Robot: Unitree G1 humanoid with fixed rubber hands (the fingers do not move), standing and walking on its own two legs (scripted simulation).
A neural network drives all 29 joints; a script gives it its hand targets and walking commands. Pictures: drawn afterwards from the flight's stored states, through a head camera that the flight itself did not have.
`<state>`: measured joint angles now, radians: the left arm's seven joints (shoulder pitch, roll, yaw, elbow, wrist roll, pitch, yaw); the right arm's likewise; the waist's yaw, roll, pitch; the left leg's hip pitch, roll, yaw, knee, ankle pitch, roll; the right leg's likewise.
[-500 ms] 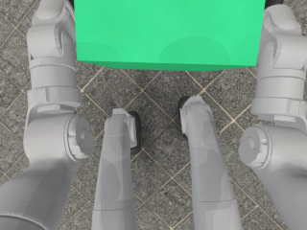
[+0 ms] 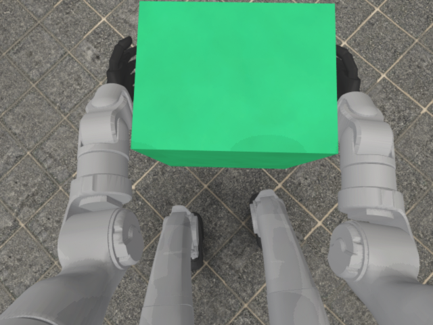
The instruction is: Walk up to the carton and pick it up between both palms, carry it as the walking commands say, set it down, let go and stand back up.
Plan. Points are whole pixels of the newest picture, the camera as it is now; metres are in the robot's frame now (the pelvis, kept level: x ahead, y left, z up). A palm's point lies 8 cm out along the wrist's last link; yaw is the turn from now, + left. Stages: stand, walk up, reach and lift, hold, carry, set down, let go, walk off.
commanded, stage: reach and lift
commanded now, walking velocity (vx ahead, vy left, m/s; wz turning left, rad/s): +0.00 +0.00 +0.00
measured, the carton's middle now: (230, 106) +0.46 -0.06 -0.11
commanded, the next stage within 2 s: none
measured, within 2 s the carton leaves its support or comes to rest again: neither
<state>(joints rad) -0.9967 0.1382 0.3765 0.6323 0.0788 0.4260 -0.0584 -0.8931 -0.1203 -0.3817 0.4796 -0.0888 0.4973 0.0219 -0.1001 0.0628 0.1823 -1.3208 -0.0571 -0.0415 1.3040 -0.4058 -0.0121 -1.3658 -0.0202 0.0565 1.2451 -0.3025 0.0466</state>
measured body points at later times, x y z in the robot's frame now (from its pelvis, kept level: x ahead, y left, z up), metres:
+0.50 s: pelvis +0.08 +0.00 +0.09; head +0.26 -0.01 +0.50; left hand +0.49 +0.14 +0.03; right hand +0.43 -0.23 +0.02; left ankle +0.10 +0.12 -0.60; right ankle +0.14 -0.14 -0.60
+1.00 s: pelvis +0.09 +0.00 +0.13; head +0.19 +0.00 +0.57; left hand +0.46 +0.14 +0.10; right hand +0.40 -0.23 +0.10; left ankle +0.10 +0.12 -0.60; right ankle +0.14 -0.14 -0.60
